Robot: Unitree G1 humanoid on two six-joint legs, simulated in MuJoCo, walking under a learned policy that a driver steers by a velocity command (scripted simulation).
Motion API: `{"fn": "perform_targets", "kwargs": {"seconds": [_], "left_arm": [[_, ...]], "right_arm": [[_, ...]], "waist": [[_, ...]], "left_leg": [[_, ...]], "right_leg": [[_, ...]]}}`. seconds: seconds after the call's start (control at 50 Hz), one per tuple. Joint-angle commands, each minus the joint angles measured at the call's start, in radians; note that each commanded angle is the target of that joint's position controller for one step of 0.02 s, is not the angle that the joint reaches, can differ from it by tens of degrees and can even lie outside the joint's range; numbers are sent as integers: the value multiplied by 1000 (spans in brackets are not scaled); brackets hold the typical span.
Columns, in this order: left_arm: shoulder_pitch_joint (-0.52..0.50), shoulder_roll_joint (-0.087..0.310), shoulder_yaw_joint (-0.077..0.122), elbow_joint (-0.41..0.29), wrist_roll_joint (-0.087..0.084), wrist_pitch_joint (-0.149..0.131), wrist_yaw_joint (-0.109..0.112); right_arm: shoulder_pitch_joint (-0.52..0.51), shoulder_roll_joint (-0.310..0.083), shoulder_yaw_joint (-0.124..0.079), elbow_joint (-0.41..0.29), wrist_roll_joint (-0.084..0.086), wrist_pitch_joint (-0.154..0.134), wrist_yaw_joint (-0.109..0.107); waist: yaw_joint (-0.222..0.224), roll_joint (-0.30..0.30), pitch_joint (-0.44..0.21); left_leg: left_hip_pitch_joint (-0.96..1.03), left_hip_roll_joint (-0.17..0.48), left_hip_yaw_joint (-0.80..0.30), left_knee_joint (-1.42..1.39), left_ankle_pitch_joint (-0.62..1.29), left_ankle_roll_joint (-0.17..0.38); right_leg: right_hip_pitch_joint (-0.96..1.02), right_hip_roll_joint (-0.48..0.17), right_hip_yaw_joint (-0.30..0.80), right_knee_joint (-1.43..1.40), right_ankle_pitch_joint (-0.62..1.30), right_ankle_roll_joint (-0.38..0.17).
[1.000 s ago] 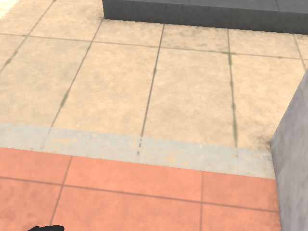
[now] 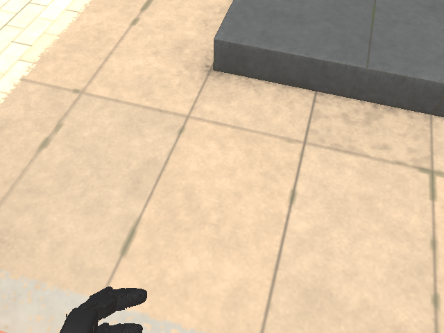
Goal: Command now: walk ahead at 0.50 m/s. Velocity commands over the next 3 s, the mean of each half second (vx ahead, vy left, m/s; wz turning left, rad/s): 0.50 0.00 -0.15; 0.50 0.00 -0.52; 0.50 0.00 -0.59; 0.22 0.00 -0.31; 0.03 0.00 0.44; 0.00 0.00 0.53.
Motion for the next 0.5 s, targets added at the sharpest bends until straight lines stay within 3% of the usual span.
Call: {"fn": "perform_targets", "kwargs": {"seconds": [0.02, 0.04, 0.06, 0.08, 0.1, 0.12, 0.16, 0.22, 0.26, 0.32, 0.4, 0.44, 0.46, 0.48, 0.5], "left_arm": [[468, 252, 97, 63, -2, 2, 39], [366, 204, 84, 66, 5, -10, 54], [301, 171, 72, 70, 12, -20, 55], [261, 133, 63, 85, 26, -33, 47], [237, 83, 50, 98, 40, -44, 40], [230, 59, 45, 111, 34, -49, 33], [244, 78, 50, 135, 21, -55, 29], [303, 116, 58, 166, 14, -48, 46], [341, 128, 60, 169, 11, -37, 61], [376, 196, 78, 166, -1, -30, 75], [415, 216, 92, 183, -19, -7, 81], [401, 226, 102, 183, -13, 6, 85], [378, 226, 106, 177, -6, 10, 86], [361, 202, 98, 164, 4, 13, 86], [353, 141, 80, 125, 10, 13, 83]], "right_arm": [[0, -116, -28, -99, 16, -78, 26], [-146, -163, -50, -140, 51, -92, 31], [-223, -145, -40, -171, 44, -98, 26], [-230, -126, -40, -175, 34, -92, 21], [-183, -106, -41, -170, 33, -78, 22], [-152, -91, -40, -160, 36, -63, 24], [-151, -77, -39, -150, 36, -41, 22], [-278, -71, -32, -195, 8, -30, 23], [-371, -65, -27, -223, 10, -38, 24], [-496, -53, -21, -245, 19, -54, 30], [-578, -92, -34, -265, 29, -77, 49], [-535, -129, -48, -252, 33, -89, 58], [-463, -155, -62, -230, 34, -95, 56], [-316, -201, -87, -182, 33, -98, 45], [-139, -263, -107, -152, 11, -101, 32]], "waist": [[183, -257, -520], [152, -148, -240], [113, -17, -136], [58, 17, -86], [5, -31, -86], [-17, -59, -82], [-32, -46, -41], [-12, -46, 21], [18, -51, 33], [64, -45, 22], [87, -96, 32], [51, -130, 13], [7, -138, -19], [-56, -123, -114], [-119, -28, -280]], "left_leg": [[-717, -121, -224, 863, 19, 39], [-832, -67, -178, 953, 85, 45], [-807, -1, -135, 931, 175, 60], [-740, 46, -109, 891, 250, 68], [-664, 77, -119, 866, 305, 74], [-627, 81, -116, 849, 316, 74], [-652, 84, -86, 811, 341, 61], [-746, 103, -46, 673, 425, 3], [-756, 91, -26, 486, 493, -31], [-669, 38, -2, 221, 542, -64], [-639, 16, -21, 49, 489, -62], [-556, 8, -29, -7, 421, -35], [-452, -8, -16, -34, 390, -14], [-246, -10, -12, -43, 382, 16], [86, 148, -186, -21, 293, 87]], "right_leg": [[1057, -399, 1070, -567, -337, -246], [871, -383, 909, -567, -253, -191], [687, -343, 725, -557, -97, -154], [548, -290, 565, -571, 56, -126], [475, -238, 449, -585, 128, -108], [447, -206, 371, -610, 155, -104], [421, -182, 278, -650, 211, -102], [404, -170, 224, -690, 268, -116], [434, -155, 216, -698, 290, -107], [491, -167, 219, -699, 328, -94], [621, -220, 281, -623, 285, -93], [647, -243, 312, -564, 287, -80], [634, -233, 311, -489, 370, -63], [581, -178, 276, -328, 463, -34], [368, -109, 229, -24, 328, 9]]}}
Next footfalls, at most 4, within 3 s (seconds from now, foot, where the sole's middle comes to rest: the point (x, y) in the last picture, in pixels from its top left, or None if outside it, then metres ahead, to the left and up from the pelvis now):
0.48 left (180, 323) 0.46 0.13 -0.70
1.02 right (297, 259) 0.64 -0.22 -0.70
1.52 left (286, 172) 0.97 -0.22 -0.70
1.92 right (356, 195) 0.88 -0.45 -0.70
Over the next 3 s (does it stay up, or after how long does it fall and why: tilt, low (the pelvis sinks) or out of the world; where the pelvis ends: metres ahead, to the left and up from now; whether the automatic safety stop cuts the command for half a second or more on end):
stays up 0.92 -0.31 0.08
